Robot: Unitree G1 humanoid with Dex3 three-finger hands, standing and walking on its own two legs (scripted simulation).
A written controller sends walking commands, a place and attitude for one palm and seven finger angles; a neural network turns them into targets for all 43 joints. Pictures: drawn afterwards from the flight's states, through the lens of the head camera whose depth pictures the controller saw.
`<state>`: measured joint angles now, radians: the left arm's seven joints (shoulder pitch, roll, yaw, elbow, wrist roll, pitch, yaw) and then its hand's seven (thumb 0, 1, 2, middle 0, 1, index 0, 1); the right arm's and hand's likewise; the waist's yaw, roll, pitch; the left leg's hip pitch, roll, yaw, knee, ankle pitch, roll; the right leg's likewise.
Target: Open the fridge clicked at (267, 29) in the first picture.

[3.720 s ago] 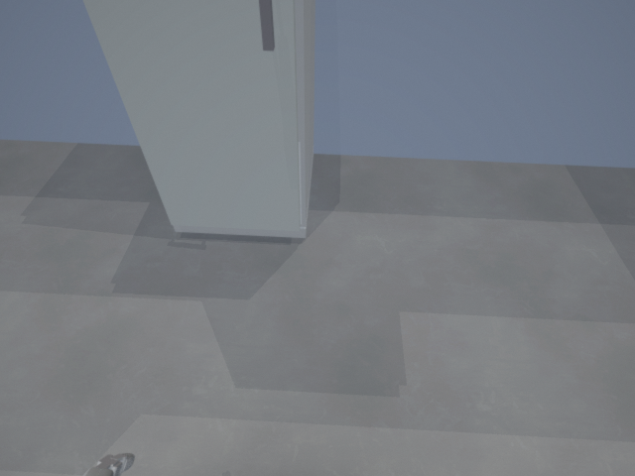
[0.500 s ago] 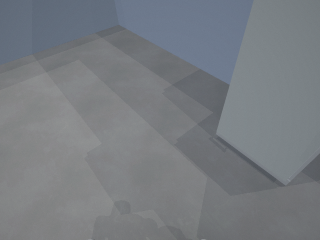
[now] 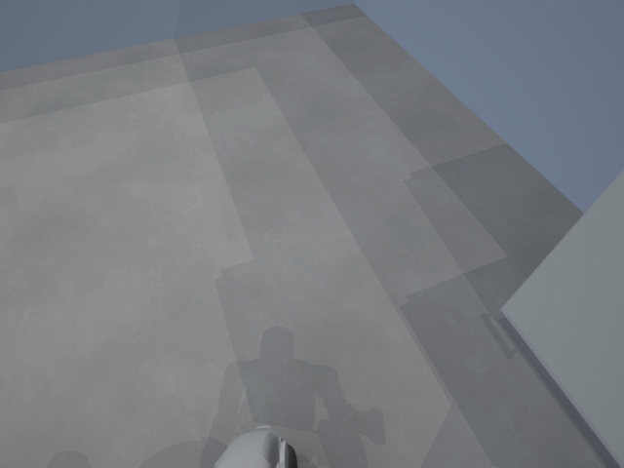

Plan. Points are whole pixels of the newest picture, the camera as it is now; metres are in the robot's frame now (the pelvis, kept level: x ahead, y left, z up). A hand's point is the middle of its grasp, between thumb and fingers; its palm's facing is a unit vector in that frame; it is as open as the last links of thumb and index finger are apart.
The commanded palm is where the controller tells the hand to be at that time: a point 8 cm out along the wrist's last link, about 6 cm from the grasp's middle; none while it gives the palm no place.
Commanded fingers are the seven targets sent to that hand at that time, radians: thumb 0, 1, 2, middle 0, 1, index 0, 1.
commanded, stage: turn to face it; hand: right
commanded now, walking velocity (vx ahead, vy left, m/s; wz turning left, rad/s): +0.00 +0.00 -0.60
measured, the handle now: out of the picture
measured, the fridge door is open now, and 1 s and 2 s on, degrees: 0 0 0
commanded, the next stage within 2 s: take the last steps up to it in 1.86 s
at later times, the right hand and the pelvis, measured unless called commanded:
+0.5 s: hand out of the picture +0.10 -0.24 -0.18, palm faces +0.27 +0.95 -0.18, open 7.3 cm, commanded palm none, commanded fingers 0.00 -0.90 -0.90 0.20 0.30 0.20 0.30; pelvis +0.05 -0.03 -0.01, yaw -14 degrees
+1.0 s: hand out of the picture +0.03 -0.19 -0.14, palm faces +0.54 +0.79 -0.29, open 7.3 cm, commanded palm none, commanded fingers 0.00 -0.90 -0.90 0.20 0.30 0.20 0.30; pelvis +0.06 +0.04 +0.00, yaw -32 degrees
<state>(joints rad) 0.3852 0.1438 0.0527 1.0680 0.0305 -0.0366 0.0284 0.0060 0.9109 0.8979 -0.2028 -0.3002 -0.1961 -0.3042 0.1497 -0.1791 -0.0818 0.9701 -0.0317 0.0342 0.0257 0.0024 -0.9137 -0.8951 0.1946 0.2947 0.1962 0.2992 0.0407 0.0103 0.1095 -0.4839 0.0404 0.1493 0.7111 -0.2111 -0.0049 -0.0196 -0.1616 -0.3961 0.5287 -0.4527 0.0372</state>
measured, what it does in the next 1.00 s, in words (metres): steps on the spot, turning right: left foot, then right foot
